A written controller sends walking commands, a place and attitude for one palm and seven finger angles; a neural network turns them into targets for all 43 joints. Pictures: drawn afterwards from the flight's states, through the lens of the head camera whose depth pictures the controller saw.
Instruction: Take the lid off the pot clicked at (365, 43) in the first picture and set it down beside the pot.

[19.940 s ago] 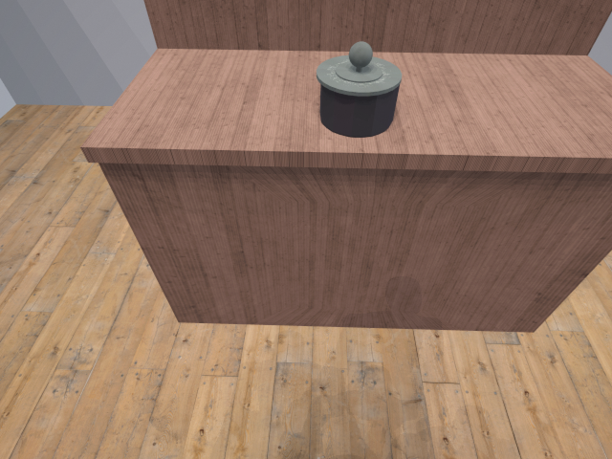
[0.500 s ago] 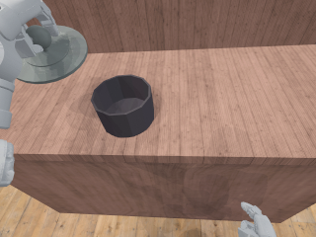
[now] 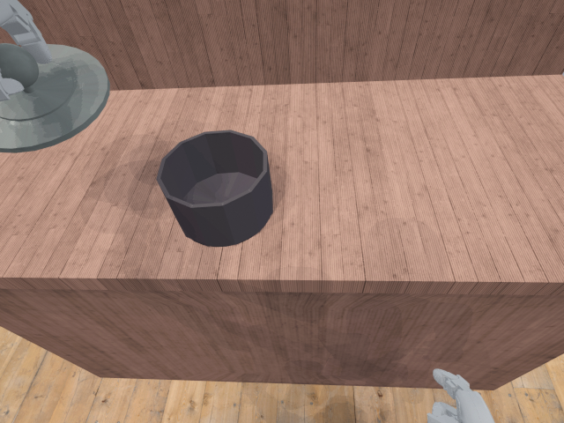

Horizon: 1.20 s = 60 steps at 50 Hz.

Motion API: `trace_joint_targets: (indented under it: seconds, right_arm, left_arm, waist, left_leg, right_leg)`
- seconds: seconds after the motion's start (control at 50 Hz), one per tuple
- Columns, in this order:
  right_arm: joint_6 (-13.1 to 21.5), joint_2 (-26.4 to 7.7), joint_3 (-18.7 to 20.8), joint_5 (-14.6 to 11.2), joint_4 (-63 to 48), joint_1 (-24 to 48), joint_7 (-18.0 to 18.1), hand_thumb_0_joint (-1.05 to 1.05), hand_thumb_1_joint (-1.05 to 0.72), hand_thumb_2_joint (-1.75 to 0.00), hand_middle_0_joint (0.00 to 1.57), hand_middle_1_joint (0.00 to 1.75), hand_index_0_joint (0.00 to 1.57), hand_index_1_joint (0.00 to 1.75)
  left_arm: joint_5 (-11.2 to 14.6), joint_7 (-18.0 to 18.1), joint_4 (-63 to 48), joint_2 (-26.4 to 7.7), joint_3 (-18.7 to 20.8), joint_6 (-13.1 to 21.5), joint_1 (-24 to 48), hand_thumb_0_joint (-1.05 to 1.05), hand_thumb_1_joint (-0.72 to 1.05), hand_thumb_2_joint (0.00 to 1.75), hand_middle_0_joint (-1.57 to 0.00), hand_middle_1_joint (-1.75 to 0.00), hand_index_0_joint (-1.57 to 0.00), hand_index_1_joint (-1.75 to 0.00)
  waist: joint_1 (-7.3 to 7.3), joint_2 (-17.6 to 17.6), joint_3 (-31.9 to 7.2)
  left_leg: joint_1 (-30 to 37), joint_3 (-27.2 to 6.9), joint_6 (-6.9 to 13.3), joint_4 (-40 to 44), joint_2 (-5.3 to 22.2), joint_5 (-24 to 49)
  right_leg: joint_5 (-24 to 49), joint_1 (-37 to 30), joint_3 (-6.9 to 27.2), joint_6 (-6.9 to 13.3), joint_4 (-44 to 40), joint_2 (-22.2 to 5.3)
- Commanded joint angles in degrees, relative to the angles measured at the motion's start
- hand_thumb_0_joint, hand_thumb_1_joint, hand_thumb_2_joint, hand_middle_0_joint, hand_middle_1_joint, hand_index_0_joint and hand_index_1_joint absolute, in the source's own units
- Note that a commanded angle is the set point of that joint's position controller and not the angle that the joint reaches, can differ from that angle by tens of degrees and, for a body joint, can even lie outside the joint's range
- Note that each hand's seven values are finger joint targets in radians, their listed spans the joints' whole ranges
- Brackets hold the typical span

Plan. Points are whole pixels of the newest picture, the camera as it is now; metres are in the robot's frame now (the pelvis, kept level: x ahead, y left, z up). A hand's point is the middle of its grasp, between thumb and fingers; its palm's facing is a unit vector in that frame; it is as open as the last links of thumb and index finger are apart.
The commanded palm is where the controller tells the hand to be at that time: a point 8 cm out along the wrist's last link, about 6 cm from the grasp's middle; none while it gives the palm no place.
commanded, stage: move the lid sideways beside the pot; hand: left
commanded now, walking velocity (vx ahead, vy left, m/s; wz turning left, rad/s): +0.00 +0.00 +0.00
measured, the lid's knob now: (12, 66) +0.45 +0.32 +0.29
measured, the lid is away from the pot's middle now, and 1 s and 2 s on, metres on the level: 0.20 0.24 0.24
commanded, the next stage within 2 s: lower the lid onto the table in 0.50 s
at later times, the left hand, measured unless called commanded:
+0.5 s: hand out of the picture +0.41 +0.34 +0.31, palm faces -0.10 -0.03 -0.99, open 7.9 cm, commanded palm +0.38 +0.35 +0.38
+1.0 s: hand out of the picture +0.42 +0.34 +0.28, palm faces -0.15 -0.08 -0.99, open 7.9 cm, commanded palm +0.39 +0.35 +0.35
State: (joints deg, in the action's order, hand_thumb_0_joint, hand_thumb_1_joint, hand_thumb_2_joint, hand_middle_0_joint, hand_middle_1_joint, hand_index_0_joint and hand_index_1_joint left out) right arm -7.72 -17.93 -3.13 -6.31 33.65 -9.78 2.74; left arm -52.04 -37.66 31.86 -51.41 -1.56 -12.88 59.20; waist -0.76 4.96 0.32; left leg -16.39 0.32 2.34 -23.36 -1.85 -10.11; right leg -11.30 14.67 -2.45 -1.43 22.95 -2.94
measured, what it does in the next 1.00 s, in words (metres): stands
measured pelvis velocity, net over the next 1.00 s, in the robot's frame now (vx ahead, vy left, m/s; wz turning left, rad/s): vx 0.01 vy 0.00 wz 0.01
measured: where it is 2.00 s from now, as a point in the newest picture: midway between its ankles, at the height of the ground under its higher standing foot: outside the picture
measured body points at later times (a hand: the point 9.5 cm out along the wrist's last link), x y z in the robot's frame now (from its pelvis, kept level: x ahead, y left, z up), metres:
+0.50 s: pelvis +0.01 +0.00 +0.00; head +0.05 -0.03 +0.45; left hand +0.41 +0.34 +0.36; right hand +0.14 -0.25 -0.12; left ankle +0.02 +0.10 -0.74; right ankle +0.00 -0.14 -0.74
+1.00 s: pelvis +0.01 +0.00 +0.00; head +0.05 -0.03 +0.45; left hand +0.42 +0.34 +0.33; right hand +0.14 -0.26 -0.12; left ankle +0.02 +0.10 -0.74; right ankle +0.00 -0.14 -0.74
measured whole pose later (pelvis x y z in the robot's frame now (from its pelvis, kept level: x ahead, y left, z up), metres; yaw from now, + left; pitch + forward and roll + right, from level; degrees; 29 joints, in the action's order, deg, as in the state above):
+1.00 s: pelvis +0.01 +0.00 +0.00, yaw +0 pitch +4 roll -1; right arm -8.1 -18.0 -2.7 -6.7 33.8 -11.5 3.4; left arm -53.9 -36.3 38.5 -53.4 0.7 -13.0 57.9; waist -2.2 4.7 0.9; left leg -16.7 -0.2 2.3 -24.0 -1.5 -11.1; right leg -11.5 14.1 -3.0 -1.3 21.8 -2.5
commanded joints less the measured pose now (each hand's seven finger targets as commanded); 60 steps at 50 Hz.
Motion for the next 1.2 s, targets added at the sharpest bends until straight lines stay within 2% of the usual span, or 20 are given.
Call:
trace_joint_targets:
  seconds: [0.0,0.04,0.06,0.1,0.16,0.24,0.34,0.36,0.48,0.52,0.56,0.64,0.72,0.76,0.82,0.86,0.94,1.06,1.14,1.18]
  right_arm:
    - [2.4,-6.7,2.8,-0.1,-7.8,3.9,0.7,0.00,-0.90,-0.90,0.20,0.30,0.20,0.30]
    - [1.9,-8.1,3.3,0.1,-6.9,2.1,0.6,0.00,-0.90,-0.90,0.20,0.30,0.20,0.30]
    - [1.9,-7.2,2.8,0.0,-7.4,2.4,0.6,0.00,-0.90,-0.90,0.20,0.30,0.20,0.30]
    - [1.9,-7.0,2.8,-0.3,-7.0,3.2,0.9,0.00,-0.90,-0.90,0.20,0.30,0.20,0.30]
    - [2.4,-6.9,2.9,0.0,-7.6,2.4,1.1,0.00,-0.90,-0.90,0.20,0.30,0.20,0.30]
    - [1.8,-8.1,3.1,0.0,-6.3,1.4,1.1,0.00,-0.90,-0.90,0.20,0.30,0.20,0.30]
    - [1.1,-8.3,3.3,-0.1,-6.1,1.0,1.0,0.00,-0.90,-0.90,0.20,0.30,0.20,0.30]
    - [1.2,-7.5,3.0,0.0,-6.8,1.2,1.0,0.00,-0.90,-0.90,0.20,0.30,0.20,0.30]
    - [0.6,-7.9,3.1,0.3,-6.5,1.2,1.0,0.00,-0.90,-0.90,0.20,0.30,0.20,0.30]
    - [0.4,-7.7,3.1,0.0,-6.1,1.2,1.2,0.00,-0.90,-0.90,0.20,0.30,0.20,0.30]
    - [0.7,-7.6,3.1,0.1,-6.9,0.5,1.2,0.00,-0.90,-0.90,0.20,0.30,0.20,0.30]
    - [1.4,-8.2,3.3,-0.2,-6.0,-0.1,1.1,0.00,-0.90,-0.90,0.20,0.30,0.20,0.30]
    - [1.9,-7.5,3.2,-0.1,-6.1,0.6,1.1,0.00,-0.90,-0.90,0.20,0.30,0.20,0.30]
    - [2.1,-7.6,3.3,-0.1,-7.0,0.1,0.8,0.00,-0.90,-0.90,0.20,0.30,0.20,0.30]
    - [1.7,-7.7,3.2,0.0,-6.3,0.6,1.1,0.00,-0.90,-0.90,0.20,0.30,0.20,0.30]
    - [1.7,-7.9,3.2,-0.1,-6.9,0.2,0.8,0.00,-0.90,-0.90,0.20,0.30,0.20,0.30]
    - [1.8,-8.0,3.5,-0.3,-7.0,0.6,1.0,0.00,-0.90,-0.90,0.20,0.30,0.20,0.30]
    - [2.1,-7.6,3.4,0.1,-7.1,0.0,1.1,0.00,-0.90,-0.90,0.20,0.30,0.20,0.30]
    - [1.6,-8.2,3.6,0.0,-6.2,-0.5,1.0,0.00,-0.90,-0.90,0.20,0.30,0.20,0.30]
    - [1.3,-8.0,3.5,0.0,-6.7,0.8,0.9,0.00,-0.90,-0.90,0.20,0.30,0.20,0.30]
  left_arm:
    - [-1.9,4.6,-12.1,-20.6,7.9,0.7,33.6,0.00,0.47,1.26,-0.98,-0.67,-0.92,-0.64]
    - [-1.6,4.6,-7.0,-22.9,10.0,0.6,27.7,0.00,0.47,1.26,-0.98,-0.67,-0.92,-0.64]
    - [-2.5,4.6,-10.7,-22.9,9.0,1.1,32.3,0.00,0.47,1.26,-0.98,-0.67,-0.92,-0.64]
    - [-2.3,4.5,-7.6,-20.3,6.7,1.2,32.7,0.00,0.47,1.26,-0.98,-0.67,-0.92,-0.64]
    - [-2.6,5.5,-14.4,-23.9,9.0,2.4,35.4,0.00,0.47,1.26,-0.98,-0.67,-0.92,-0.64]
    - [-1.9,5.2,-7.5,-24.3,9.9,2.8,31.1,0.00,0.47,1.26,-0.98,-0.67,-0.92,-0.64]
    - [-2.3,5.0,-5.0,-24.9,9.9,3.1,30.4,0.00,0.47,1.26,-0.98,-0.67,-0.92,-0.64]
    - [-3.1,5.1,-9.2,-25.9,10.3,3.5,33.5,0.00,0.47,1.26,-0.98,-0.67,-0.92,-0.64]
    - [-3.4,4.6,-4.4,-27.0,11.9,3.3,30.2,0.00,0.47,1.26,-0.98,-0.67,-0.92,-0.64]
    - [-3.2,4.3,-2.8,-24.3,9.1,3.3,30.9,0.00,0.47,1.26,-0.98,-0.67,-0.92,-0.64]
    - [-3.5,5.1,-8.5,-27.2,10.5,3.9,33.4,0.00,0.47,1.26,-0.98,-0.67,-0.92,-0.64]
    - [-2.9,5.2,-3.9,-24.0,8.1,1.2,32.5,0.00,0.47,1.26,-0.98,-0.67,-0.92,-0.64]
    - [-3.7,5.0,-4.1,-22.5,7.4,-0.1,31.8,0.00,0.47,1.26,-0.98,-0.67,-0.92,-0.64]
    - [-3.8,5.6,-9.9,-25.7,9.8,-0.1,32.3,0.00,0.47,1.26,-0.98,-0.67,-0.92,-0.64]
    - [-4.0,5.2,-3.4,-24.5,9.7,-0.5,28.9,0.00,0.47,1.26,-0.98,-0.67,-0.92,-0.64]
    - [-3.8,5.6,-6.8,-27.5,11.7,0.1,28.5,0.00,0.47,1.26,-0.98,-0.67,-0.92,-0.64]
    - [-2.4,5.6,-7.0,-23.1,8.6,-0.1,28.0,0.00,0.47,1.26,-0.98,-0.67,-0.92,-0.64]
    - [-3.2,6.6,-9.6,-26.1,11.3,0.8,28.9,0.00,0.47,1.26,-0.98,-0.67,-0.92,-0.64]
    - [-2.2,6.1,-2.8,-23.7,10.4,0.8,22.8,0.00,0.47,1.26,-0.98,-0.67,-0.92,-0.64]
    - [-2.5,6.0,-5.4,-25.7,12.0,1.3,24.8,0.00,0.47,1.26,-0.98,-0.67,-0.92,-0.64]
  waist:
    - [-0.19,2.4,-23.6]
    - [-0.33,1.8,-22.3]
    - [-0.07,1.7,-24.5]
    - [-0.78,1.7,-21.4]
    - [-0.26,4.8,-27.5]
    - [-0.76,4.3,-23.0]
    - [-1.02,3.1,-22.3]
    - [-0.31,3.8,-25.5]
    - [-0.39,0.9,-22.7]
    - [-0.95,0.9,-21.7]
    - [-0.48,3.5,-26.2]
    - [-1.54,5.6,-23.6]
    - [-1.16,2.8,-23.4]
    - [-0.41,4.1,-27.2]
    - [-0.80,0.9,-22.8]
    - [-0.07,1.9,-25.7]
    - [-1.42,5.4,-23.0]
    - [-0.66,3.6,-26.9]
    - [-1.62,1.7,-22.1]
    - [-0.83,1.6,-22.8]
  left_leg:
    - [14.0,-1.6,2.0,0.6,-0.1,18.6]
    - [13.2,-1.2,2.1,0.1,-0.2,17.8]
    - [12.9,-1.3,1.9,1.1,-0.3,17.4]
    - [12.6,-1.3,2.1,1.2,-0.1,15.4]
    - [15.7,-1.6,2.2,1.0,-0.3,18.7]
    - [14.1,-1.8,2.1,0.7,-0.2,18.4]
    - [13.3,-1.4,2.2,0.8,0.0,18.3]
    - [14.0,-1.5,2.1,1.1,-0.1,19.4]
    - [12.1,-1.2,2.5,0.5,-0.2,17.7]
    - [11.9,-0.8,2.6,0.8,-0.2,16.5]
    - [13.6,-1.0,2.5,0.7,-0.3,18.7]
    - [14.4,-1.6,2.6,0.2,-0.2,21.5]
    - [13.8,-1.4,2.7,0.4,-0.4,19.5]
    - [15.0,-1.6,2.6,0.1,-0.3,22.3]
    - [12.4,-1.2,2.7,0.1,-0.4,18.6]
    - [12.2,-1.2,2.5,0.1,-0.4,20.2]
    - [14.3,-1.7,2.7,-0.4,-0.1,21.2]
    - [14.0,-1.8,2.7,-0.4,-0.5,20.9]
    - [12.5,-1.5,2.7,-0.8,-0.3,20.0]
    - [11.5,-1.3,2.8,-0.7,-0.6,17.6]
  right_leg:
    - [11.1,-4.9,-1.8,4.0,-1.3,3.4]
    - [11.3,-4.7,-1.6,4.0,-2.3,3.5]
    - [10.8,-6.4,-1.7,3.9,-1.5,3.8]
    - [9.3,-4.2,-2.2,3.9,-2.1,3.6]
    - [9.9,-6.7,-1.7,4.0,-1.8,4.0]
    - [10.4,-4.9,-2.0,4.3,-2.7,3.9]
    - [10.9,-5.0,-2.3,4.1,-2.8,3.9]
    - [10.9,-6.8,-2.0,4.0,-2.0,4.1]
    - [11.6,-6.4,-2.2,3.9,-2.4,3.9]
    - [11.2,-5.6,-2.3,3.8,-2.6,3.9]
    - [11.6,-7.8,-1.6,3.9,-1.9,4.0]
    - [12.9,-5.5,-2.2,4.1,-2.6,4.2]
    - [13.0,-6.1,-2.1,3.9,-2.4,4.1]
    - [14.0,-8.1,-1.6,3.9,-1.6,4.1]
    - [13.3,-6.6,-2.1,3.8,-1.9,4.1]
    - [14.5,-8.9,-1.6,3.8,-0.8,4.0]
    - [12.6,-5.0,-2.4,3.9,-2.0,4.3]
    - [13.8,-8.3,-1.7,3.8,-0.9,4.3]
    - [13.9,-5.6,-2.4,3.7,-2.0,4.4]
    - [13.9,-7.1,-2.0,3.7,-1.4,4.2]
